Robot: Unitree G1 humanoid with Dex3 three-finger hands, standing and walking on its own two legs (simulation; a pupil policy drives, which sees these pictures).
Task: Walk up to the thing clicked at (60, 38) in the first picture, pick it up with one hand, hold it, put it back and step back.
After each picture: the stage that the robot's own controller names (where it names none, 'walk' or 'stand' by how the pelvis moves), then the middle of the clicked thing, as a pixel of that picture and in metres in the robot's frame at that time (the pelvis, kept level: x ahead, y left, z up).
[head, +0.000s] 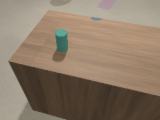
stand; (61, 40) +0.72 +0.14 -0.09
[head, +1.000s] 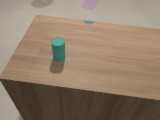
walk; (58, 49) +0.62 +0.13 -0.08
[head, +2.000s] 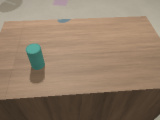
stand; (35, 57) +0.55 +0.24 -0.07
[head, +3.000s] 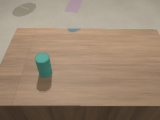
stand; (44, 65) +0.53 +0.22 -0.09
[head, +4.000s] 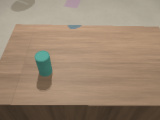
stand; (44, 64) +0.52 +0.22 -0.09
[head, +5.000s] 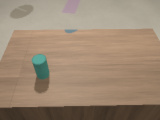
stand; (41, 67) +0.53 +0.23 -0.10
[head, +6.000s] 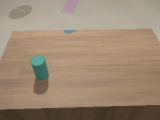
stand; (40, 68) +0.52 +0.23 -0.10
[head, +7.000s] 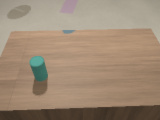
rise first; (39, 69) +0.52 +0.24 -0.10
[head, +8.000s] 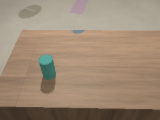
rise first; (47, 67) +0.52 +0.22 -0.09
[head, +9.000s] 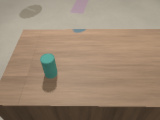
go down; (49, 66) +0.53 +0.22 -0.09
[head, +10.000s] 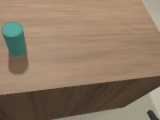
go down; (15, 40) +0.52 +0.21 -0.03
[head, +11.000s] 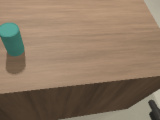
approach; (12, 40) +0.53 +0.22 -0.02
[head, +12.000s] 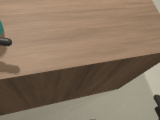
close in; out of the picture +0.56 +0.22 +0.02
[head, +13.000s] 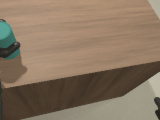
lift; (4, 41) +0.49 +0.19 +0.01
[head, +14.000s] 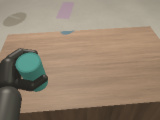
lift; (33, 73) +0.34 +0.16 +0.13
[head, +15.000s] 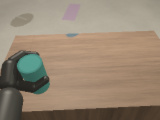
hold; (35, 75) +0.33 +0.16 +0.13
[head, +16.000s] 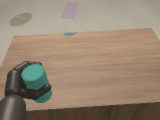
hold; (38, 84) +0.32 +0.16 +0.09
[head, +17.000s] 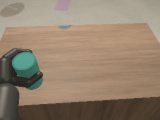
crouch; (29, 71) +0.36 +0.18 +0.09
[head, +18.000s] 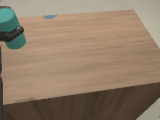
lower; (10, 30) +0.49 +0.20 +0.14
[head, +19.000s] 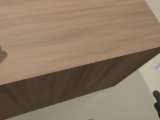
lower; out of the picture +0.54 +0.21 +0.03
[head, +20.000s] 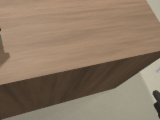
lower; out of the picture +0.53 +0.21 +0.02
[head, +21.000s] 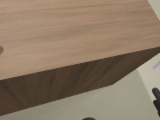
lower; out of the picture +0.55 +0.22 +0.03
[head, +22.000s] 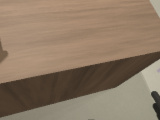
lower; out of the picture +0.54 +0.22 +0.02
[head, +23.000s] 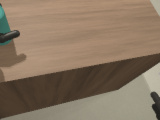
open; out of the picture +0.53 +0.19 +0.02
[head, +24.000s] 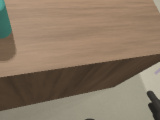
sink last; out of the picture +0.53 +0.20 +0.02
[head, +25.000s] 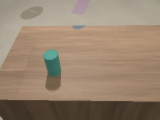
sink last; (52, 63) +0.52 +0.19 -0.04
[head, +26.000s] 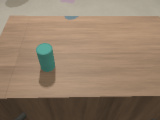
stand; (46, 58) +0.51 +0.18 -0.03
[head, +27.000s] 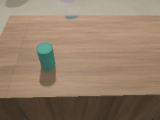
stand; (46, 57) +0.51 +0.18 -0.03
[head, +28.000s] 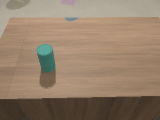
stand; (46, 58) +0.51 +0.18 -0.03
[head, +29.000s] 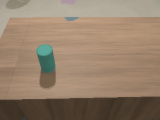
stand; (46, 59) +0.51 +0.18 -0.03
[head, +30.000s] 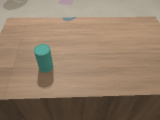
stand; (44, 58) +0.52 +0.19 -0.03
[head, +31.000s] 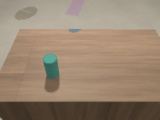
stand; (51, 66) +0.54 +0.18 -0.09
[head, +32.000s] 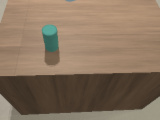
walk; (50, 38) +0.60 +0.16 -0.08
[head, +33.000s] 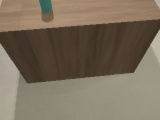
walk; (45, 1) +0.87 +0.26 -0.07
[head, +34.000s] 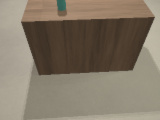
stand; (61, 1) +1.13 +0.23 -0.08
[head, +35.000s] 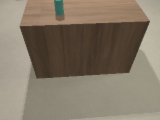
stand; (59, 6) +1.13 +0.22 -0.10
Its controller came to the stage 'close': yes
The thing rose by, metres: 0.22
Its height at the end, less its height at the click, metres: +0.00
